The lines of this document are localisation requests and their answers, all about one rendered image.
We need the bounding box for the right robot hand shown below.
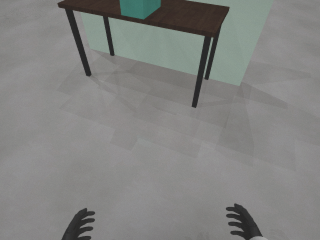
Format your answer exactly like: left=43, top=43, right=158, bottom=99
left=226, top=203, right=263, bottom=240

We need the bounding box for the carton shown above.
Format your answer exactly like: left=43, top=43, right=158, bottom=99
left=119, top=0, right=161, bottom=20

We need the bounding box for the table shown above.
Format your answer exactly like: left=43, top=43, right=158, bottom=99
left=57, top=0, right=230, bottom=108

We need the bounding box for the left robot hand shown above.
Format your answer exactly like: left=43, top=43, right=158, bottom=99
left=61, top=208, right=95, bottom=240

